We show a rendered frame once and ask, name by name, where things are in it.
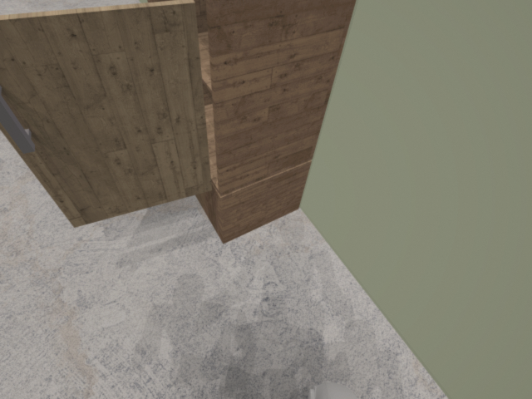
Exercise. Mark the robot right thigh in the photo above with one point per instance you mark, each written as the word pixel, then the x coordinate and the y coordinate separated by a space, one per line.
pixel 330 390

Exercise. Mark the cupboard door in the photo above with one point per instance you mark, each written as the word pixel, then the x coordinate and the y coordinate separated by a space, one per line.
pixel 113 97

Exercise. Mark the handle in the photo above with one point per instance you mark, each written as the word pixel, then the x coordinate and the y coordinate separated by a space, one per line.
pixel 23 138

